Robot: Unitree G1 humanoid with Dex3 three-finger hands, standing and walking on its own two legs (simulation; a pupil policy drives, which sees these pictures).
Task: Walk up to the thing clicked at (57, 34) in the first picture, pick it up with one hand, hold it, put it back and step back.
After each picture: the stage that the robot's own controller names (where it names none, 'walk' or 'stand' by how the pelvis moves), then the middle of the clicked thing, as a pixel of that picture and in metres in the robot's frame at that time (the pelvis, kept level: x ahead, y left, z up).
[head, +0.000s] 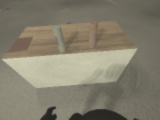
stand; (60, 40) +0.64 +0.34 +0.07
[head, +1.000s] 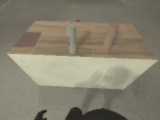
walk; (71, 40) +0.59 +0.21 +0.09
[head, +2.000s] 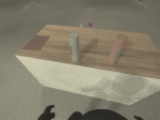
stand; (74, 49) +0.51 +0.19 +0.08
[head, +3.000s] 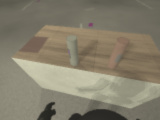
stand; (73, 52) +0.47 +0.18 +0.08
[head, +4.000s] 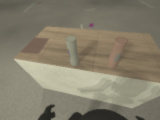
stand; (72, 52) +0.48 +0.19 +0.08
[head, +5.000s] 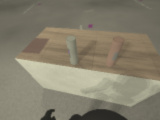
stand; (72, 51) +0.50 +0.19 +0.07
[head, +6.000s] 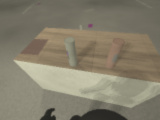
stand; (71, 53) +0.48 +0.20 +0.07
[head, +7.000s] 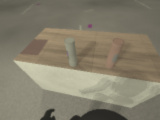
rise first; (71, 53) +0.48 +0.20 +0.07
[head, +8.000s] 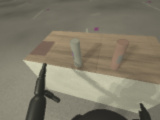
rise first; (76, 54) +0.49 +0.19 +0.07
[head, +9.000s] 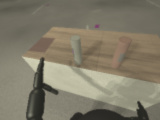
go down; (77, 51) +0.49 +0.18 +0.08
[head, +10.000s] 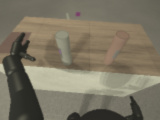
go down; (65, 51) +0.45 +0.18 +0.10
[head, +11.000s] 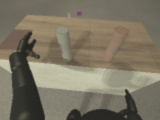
close in; (65, 46) +0.48 +0.18 +0.11
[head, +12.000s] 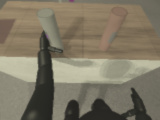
close; (53, 35) +0.50 +0.20 +0.15
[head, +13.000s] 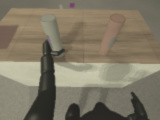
lift; (54, 39) +0.49 +0.21 +0.14
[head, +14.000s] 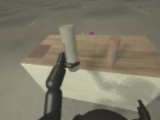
lift; (70, 50) +0.34 +0.15 +0.26
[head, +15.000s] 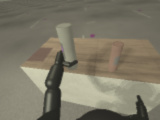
hold; (68, 49) +0.34 +0.16 +0.27
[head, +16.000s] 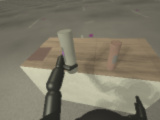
hold; (69, 53) +0.34 +0.16 +0.24
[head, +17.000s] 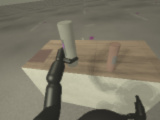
crouch; (69, 46) +0.35 +0.15 +0.29
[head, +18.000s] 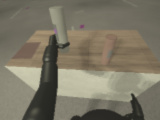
crouch; (61, 32) +0.48 +0.19 +0.27
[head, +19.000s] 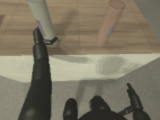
lower; (45, 26) +0.55 +0.21 +0.16
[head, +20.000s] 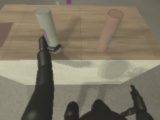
lower; (50, 34) +0.52 +0.21 +0.15
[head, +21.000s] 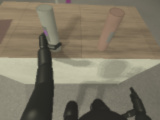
lower; (51, 32) +0.53 +0.21 +0.15
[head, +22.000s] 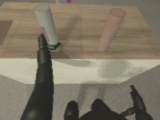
lower; (50, 32) +0.53 +0.22 +0.15
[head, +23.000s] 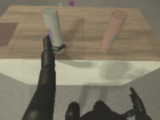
loosen; (55, 34) +0.52 +0.20 +0.15
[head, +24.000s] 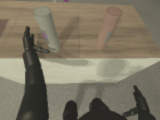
withdraw; (50, 34) +0.51 +0.20 +0.14
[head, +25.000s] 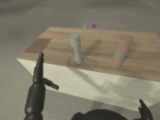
sink last; (76, 50) +0.49 +0.18 +0.11
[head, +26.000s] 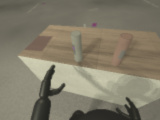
stand; (77, 48) +0.51 +0.18 +0.10
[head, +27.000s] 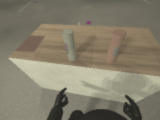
stand; (70, 47) +0.50 +0.20 +0.11
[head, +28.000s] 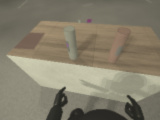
stand; (71, 44) +0.50 +0.19 +0.13
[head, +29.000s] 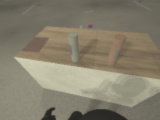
stand; (74, 48) +0.52 +0.19 +0.09
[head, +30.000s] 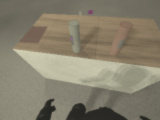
walk; (75, 38) +0.56 +0.17 +0.09
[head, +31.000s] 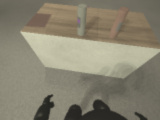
walk; (81, 21) +0.77 +0.15 +0.09
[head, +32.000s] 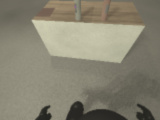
walk; (77, 7) +1.07 +0.27 +0.10
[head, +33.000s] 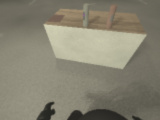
stand; (85, 16) +1.13 +0.17 +0.08
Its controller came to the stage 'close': yes
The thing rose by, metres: 0.21
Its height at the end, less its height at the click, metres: +0.00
